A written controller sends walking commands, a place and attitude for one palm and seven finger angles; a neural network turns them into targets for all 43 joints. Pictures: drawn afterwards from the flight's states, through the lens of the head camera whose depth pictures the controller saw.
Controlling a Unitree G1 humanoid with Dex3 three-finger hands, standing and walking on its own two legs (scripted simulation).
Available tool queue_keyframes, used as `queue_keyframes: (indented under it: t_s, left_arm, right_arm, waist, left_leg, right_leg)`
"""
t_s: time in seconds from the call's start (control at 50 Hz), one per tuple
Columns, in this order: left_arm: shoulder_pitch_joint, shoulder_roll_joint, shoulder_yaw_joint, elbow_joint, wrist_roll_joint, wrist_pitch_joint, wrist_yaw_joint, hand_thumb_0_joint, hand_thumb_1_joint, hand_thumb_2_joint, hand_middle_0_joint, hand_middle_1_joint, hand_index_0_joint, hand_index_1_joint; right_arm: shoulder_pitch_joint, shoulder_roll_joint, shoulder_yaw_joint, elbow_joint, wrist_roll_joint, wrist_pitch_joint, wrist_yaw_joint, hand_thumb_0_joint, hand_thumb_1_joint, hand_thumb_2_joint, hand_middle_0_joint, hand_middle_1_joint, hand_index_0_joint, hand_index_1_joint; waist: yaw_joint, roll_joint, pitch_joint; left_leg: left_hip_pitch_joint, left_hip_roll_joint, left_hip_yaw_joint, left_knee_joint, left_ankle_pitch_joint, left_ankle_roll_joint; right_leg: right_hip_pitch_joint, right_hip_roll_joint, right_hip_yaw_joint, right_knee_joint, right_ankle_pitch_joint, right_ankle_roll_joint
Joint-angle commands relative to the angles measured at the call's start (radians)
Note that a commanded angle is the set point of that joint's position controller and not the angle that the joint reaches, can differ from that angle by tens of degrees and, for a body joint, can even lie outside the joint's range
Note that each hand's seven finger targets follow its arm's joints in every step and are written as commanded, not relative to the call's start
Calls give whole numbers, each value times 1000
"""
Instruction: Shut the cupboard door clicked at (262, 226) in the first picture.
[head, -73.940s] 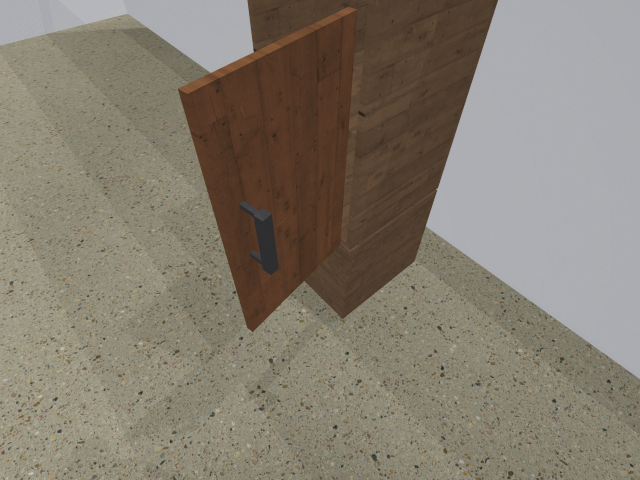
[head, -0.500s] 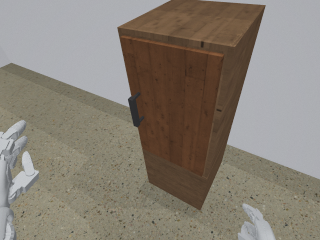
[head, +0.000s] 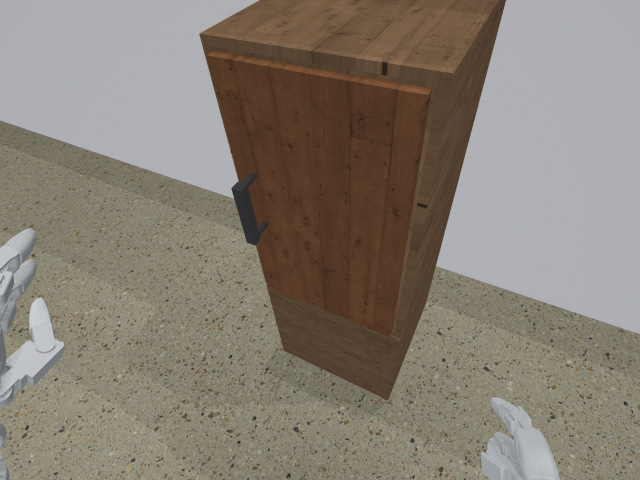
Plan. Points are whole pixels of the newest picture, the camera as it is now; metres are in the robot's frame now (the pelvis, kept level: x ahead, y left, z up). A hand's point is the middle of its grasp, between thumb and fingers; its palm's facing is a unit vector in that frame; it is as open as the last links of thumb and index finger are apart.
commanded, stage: step back with the hand held close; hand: left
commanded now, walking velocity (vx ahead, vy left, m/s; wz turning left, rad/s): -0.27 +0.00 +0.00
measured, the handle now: (252, 209) +0.59 +0.19 -0.03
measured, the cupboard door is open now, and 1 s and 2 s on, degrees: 0 0 0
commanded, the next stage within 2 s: stop stepping back and stand still in 1.02 s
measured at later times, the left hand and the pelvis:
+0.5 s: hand out of the picture +0.12 +0.30 +0.16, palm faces +0.43 -0.76 -0.49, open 7.4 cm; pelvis -0.08 +0.03 -0.01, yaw +2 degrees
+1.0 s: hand out of the picture +0.00 +0.30 +0.17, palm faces +0.47 -0.75 -0.47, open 7.4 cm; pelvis -0.17 +0.03 -0.02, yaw +3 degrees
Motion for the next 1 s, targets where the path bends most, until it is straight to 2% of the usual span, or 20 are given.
queue_keyframes:
  t_s: [0.0,0.08,0.18,0.24,0.34,0.4,0.44,0.48,0.58,0.64,0.7,0.76,0.8,0.84,0.86,0.88,0.9,0.92,0.94,0.98]
  left_arm:
    - [-2,232,166,-226,-12,-55,27,0,900,900,-200,-300,-200,-300]
    - [25,241,176,-236,-15,-51,39,0,900,900,-200,-300,-200,-300]
    - [53,242,176,-238,-21,-58,49,0,900,900,-200,-300,-200,-300]
    - [33,261,193,-256,-18,-75,55,0,900,900,-200,-300,-200,-300]
    - [12,256,208,-255,2,-118,65,0,900,900,-200,-300,-200,-300]
    - [-2,215,186,-260,12,-139,64,0,900,900,-200,-300,-200,-300]
    - [-1,249,216,-277,15,-151,65,0,900,900,-200,-300,-200,-300]
    - [3,220,190,-301,13,-162,65,0,900,900,-200,-300,-200,-300]
    - [-33,222,159,-316,7,-176,82,0,900,900,-200,-300,-200,-300]
    - [-81,246,165,-284,9,-182,94,0,900,900,-200,-300,-200,-300]
    - [-90,230,158,-267,11,-196,90,0,900,900,-200,-300,-200,-300]
    - [-58,239,201,-280,15,-214,78,0,900,900,-200,-300,-200,-300]
    - [-25,264,233,-331,5,-225,68,0,900,900,-200,-300,-200,-300]
    - [60,285,262,-330,-5,-219,65,0,900,900,-200,-300,-200,-300]
    - [75,270,244,-334,-9,-211,65,0,900,900,-200,-300,-200,-300]
    - [68,279,239,-344,-6,-208,71,0,900,900,-200,-300,-200,-300]
    - [63,280,228,-322,1,-193,83,0,900,900,-200,-300,-200,-300]
    - [28,259,204,-311,9,-170,89,0,900,900,-200,-300,-200,-300]
    - [-26,266,215,-321,16,-164,93,0,900,900,-200,-300,-200,-300]
    - [-114,217,154,-272,33,-143,101,0,900,900,-200,-300,-200,-300]
  right_arm:
    - [-90,-93,-42,-190,0,-11,-15,0,-900,-900,200,300,200,300]
    - [-84,-98,-45,-206,2,6,-18,0,-900,-900,200,300,200,300]
    - [-79,-101,-44,-213,2,5,-18,0,-900,-900,200,300,200,300]
    - [-87,-115,-48,-208,-3,-13,-22,0,-900,-900,200,300,200,300]
    - [-87,-126,-45,-200,-9,-51,-26,0,-900,-900,200,300,200,300]
    - [-67,-122,-44,-193,-9,-74,-21,0,-900,-900,200,300,200,300]
    - [-67,-128,-51,-186,-15,-91,-19,0,-900,-900,200,300,200,300]
    - [-53,-112,-48,-182,-15,-106,-14,0,-900,-900,200,300,200,300]
    - [-28,-92,-45,-131,-29,-131,-9,0,-900,-900,200,300,200,300]
    - [-28,-102,-50,-108,-32,-138,-18,0,-900,-900,200,300,200,300]
    - [-42,-104,-44,-119,-24,-145,-20,0,-900,-900,200,300,200,300]
    - [-75,-110,-50,-137,-24,-153,-17,0,-900,-900,200,300,200,300]
    - [-73,-96,-60,-141,-27,-156,-5,0,-900,-900,200,300,200,300]
    - [-56,-88,-67,-143,-26,-156,8,0,-900,-900,200,300,200,300]
    - [-55,-76,-64,-149,-23,-151,14,0,-900,-900,200,300,200,300]
    - [-43,-71,-67,-137,-22,-143,18,0,-900,-900,200,300,200,300]
    - [-24,-61,-72,-109,-25,-127,25,0,-900,-900,200,300,200,300]
    - [-34,-56,-75,-93,-37,-101,33,0,-900,-900,200,300,200,300]
    - [-13,-62,-71,-83,-49,-94,33,0,-900,-900,200,300,200,300]
    - [-4,-37,-31,-97,-41,-90,13,0,-900,-900,200,300,200,300]
  waist:
    - [-8,-58,-192]
    - [-8,-35,-191]
    - [-9,-34,-166]
    - [-12,11,-131]
    - [-13,80,-63]
    - [-15,103,-59]
    - [-11,90,-78]
    - [-16,64,-89]
    - [-35,-68,-68]
    - [-43,-61,-35]
    - [-36,15,-21]
    - [-13,144,-70]
    - [-5,143,-146]
    - [-9,86,-171]
    - [-16,8,-141]
    - [-24,-104,-110]
    - [-27,-226,-92]
    - [-15,-285,-61]
    - [-25,-274,-57]
    - [-38,-264,37]
  left_leg:
    - [234,48,-6,20,500,40]
    - [205,61,-18,-10,487,34]
    - [142,72,-38,-58,327,32]
    - [68,78,-58,-113,107,34]
    - [-200,114,-149,-255,-328,66]
    - [-311,130,-174,-287,-450,74]
    - [-317,128,-173,-274,-467,74]
    - [-271,100,-144,-216,-416,60]
    - [-9,27,-66,1,-209,8]
    - [17,34,-80,-7,-200,7]
    - [-100,87,-148,-147,-334,26]
    - [-342,176,-248,-319,-494,71]
    - [-295,172,-202,-274,-419,65]
    - [-237,125,-107,-168,-384,37]
    - [-197,82,-55,-67,-362,12]
    - [-73,17,-1,154,-298,-28]
    - [10,-35,28,416,-222,-63]
    - [-39,-30,-16,618,-235,-61]
    - [-53,-14,-49,664,-278,-46]
    - [-36,34,-74,307,-318,-17]
  right_leg:
    - [-100,-70,13,2,620,23]
    - [-102,-56,10,20,533,15]
    - [-123,-43,17,7,359,14]
    - [-128,-25,22,-8,224,11]
    - [-8,23,12,59,67,17]
    - [56,43,0,126,40,14]
    - [58,49,13,122,20,10]
    - [3,27,36,84,0,-5]
    - [-327,-85,150,-102,-125,-51]
    - [-385,-71,132,-113,-136,-36]
    - [-292,0,63,-26,-187,-7]
    - [-14,78,7,219,-56,2]
    - [7,70,11,225,-48,-14]
    - [-62,26,53,140,-118,-40]
    - [-173,-25,116,45,-208,-64]
    - [-385,-127,250,-113,-346,-107]
    - [-556,-286,434,-259,-452,-169]
    - [-581,-360,459,-294,-384,-210]
    - [-579,-353,435,-276,-269,-203]
    - [-546,-228,239,-147,-138,-100]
